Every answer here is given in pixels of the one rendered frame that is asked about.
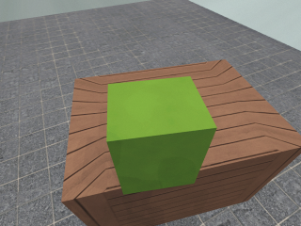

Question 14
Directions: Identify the carton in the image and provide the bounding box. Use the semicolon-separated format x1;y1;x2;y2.
106;76;217;195

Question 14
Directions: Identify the pedestal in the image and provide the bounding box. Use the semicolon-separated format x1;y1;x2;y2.
61;59;301;226

